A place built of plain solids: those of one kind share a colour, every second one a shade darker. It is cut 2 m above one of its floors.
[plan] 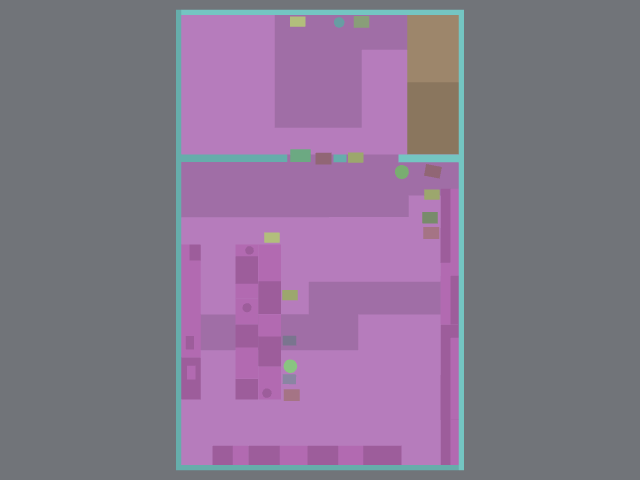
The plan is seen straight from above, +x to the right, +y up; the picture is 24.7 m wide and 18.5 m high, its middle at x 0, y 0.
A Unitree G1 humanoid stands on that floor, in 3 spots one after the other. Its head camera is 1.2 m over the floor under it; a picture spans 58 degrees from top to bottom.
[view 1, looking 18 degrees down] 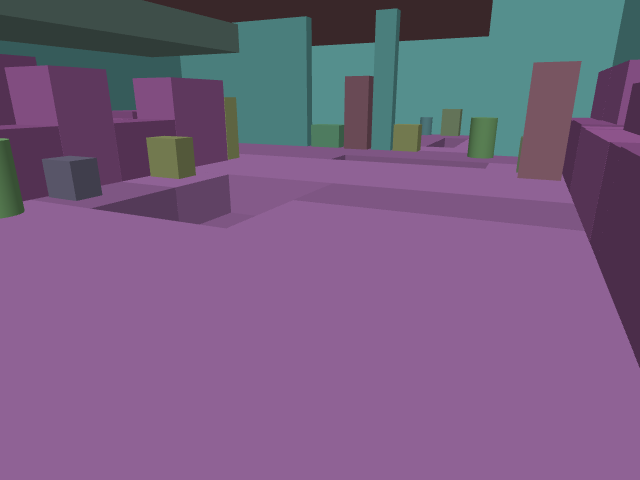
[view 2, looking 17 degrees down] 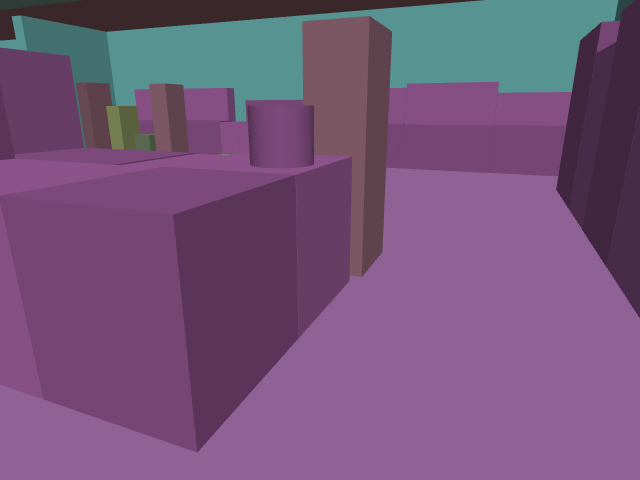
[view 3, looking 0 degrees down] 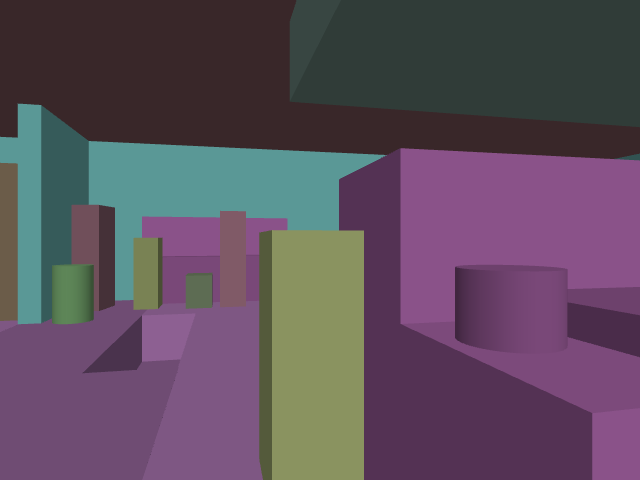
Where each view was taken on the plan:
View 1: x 4.03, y -7.54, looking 115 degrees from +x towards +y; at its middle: floor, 3.89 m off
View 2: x -4.28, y -7.04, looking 22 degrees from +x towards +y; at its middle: unit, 2.49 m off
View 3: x -3.93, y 0.50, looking -13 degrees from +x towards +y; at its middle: crate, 1.83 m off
